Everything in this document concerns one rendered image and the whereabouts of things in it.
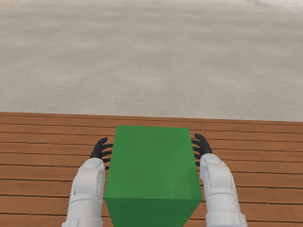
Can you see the robot right forearm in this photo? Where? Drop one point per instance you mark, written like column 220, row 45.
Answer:
column 222, row 204

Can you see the robot left hand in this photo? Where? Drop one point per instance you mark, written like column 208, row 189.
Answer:
column 99, row 153

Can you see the robot left forearm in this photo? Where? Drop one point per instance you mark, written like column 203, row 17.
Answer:
column 86, row 196

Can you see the robot right hand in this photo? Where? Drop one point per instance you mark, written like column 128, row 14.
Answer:
column 203, row 149

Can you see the carton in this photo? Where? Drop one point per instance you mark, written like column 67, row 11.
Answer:
column 152, row 179

